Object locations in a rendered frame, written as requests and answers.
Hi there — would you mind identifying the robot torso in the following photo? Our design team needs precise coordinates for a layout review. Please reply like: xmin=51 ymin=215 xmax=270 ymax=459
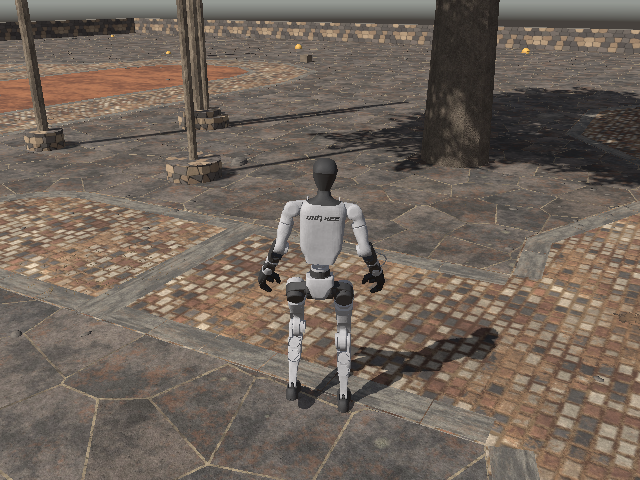
xmin=299 ymin=196 xmax=346 ymax=300

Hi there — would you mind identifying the right robot upper arm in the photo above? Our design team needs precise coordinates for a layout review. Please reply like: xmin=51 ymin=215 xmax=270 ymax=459
xmin=344 ymin=202 xmax=372 ymax=258

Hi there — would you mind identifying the left robot upper arm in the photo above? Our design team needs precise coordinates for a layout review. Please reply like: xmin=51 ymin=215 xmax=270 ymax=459
xmin=273 ymin=200 xmax=303 ymax=255

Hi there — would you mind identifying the robot right hand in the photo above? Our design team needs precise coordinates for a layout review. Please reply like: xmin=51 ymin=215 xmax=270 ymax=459
xmin=362 ymin=270 xmax=385 ymax=293

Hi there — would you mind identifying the right robot forearm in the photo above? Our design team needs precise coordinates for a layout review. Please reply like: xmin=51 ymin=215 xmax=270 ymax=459
xmin=363 ymin=242 xmax=382 ymax=277

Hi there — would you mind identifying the left robot forearm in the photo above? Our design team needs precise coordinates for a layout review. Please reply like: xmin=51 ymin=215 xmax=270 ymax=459
xmin=262 ymin=239 xmax=283 ymax=275

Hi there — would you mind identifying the robot left hand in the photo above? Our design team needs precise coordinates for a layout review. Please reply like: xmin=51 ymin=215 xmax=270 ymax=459
xmin=258 ymin=264 xmax=281 ymax=292

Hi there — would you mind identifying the right robot thigh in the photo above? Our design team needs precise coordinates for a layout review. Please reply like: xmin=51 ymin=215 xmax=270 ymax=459
xmin=333 ymin=280 xmax=354 ymax=351

